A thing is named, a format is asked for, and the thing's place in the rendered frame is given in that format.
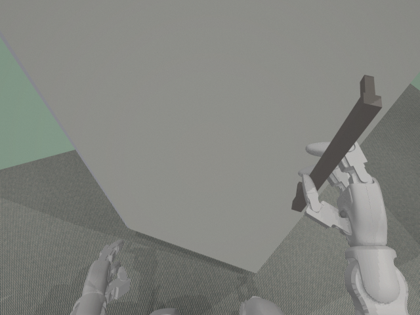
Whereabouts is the right robot hand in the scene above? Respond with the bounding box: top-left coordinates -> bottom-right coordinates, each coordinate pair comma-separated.
298,141 -> 387,247

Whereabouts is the robot left forearm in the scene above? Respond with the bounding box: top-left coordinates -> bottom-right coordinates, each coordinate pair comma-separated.
70,293 -> 107,315

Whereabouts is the left robot hand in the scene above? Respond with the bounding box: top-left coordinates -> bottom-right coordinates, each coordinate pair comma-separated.
82,240 -> 131,304

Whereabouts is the robot right forearm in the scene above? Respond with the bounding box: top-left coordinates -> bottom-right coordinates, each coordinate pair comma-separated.
344,245 -> 409,315

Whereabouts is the handle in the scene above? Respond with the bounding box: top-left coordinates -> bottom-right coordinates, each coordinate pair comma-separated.
291,75 -> 382,212

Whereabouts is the fridge door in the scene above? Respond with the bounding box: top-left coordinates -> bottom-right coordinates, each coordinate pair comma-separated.
0,0 -> 420,273

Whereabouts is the right robot thigh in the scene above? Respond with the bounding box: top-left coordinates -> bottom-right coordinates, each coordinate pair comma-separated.
239,297 -> 285,315

